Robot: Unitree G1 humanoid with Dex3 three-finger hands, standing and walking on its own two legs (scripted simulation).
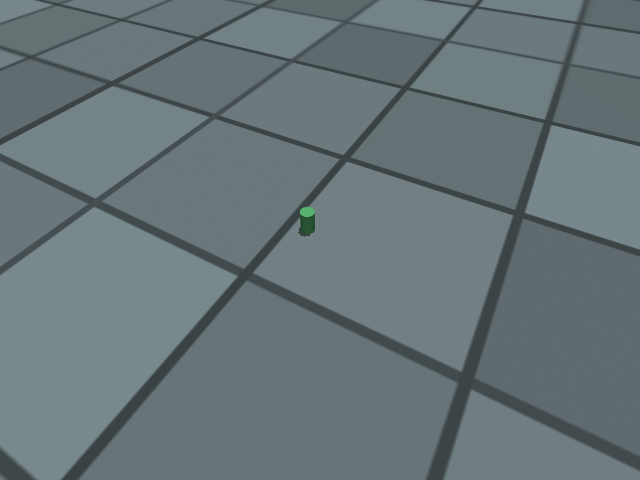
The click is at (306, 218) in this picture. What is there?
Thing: squat round
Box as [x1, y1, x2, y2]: [300, 207, 314, 233]
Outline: 304,207 300,210 301,230 304,233 311,233 314,230 314,211 310,207
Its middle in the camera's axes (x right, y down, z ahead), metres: -0.04 -0.10 +1.70
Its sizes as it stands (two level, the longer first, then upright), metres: 0.063 0.063 0.106
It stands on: the floor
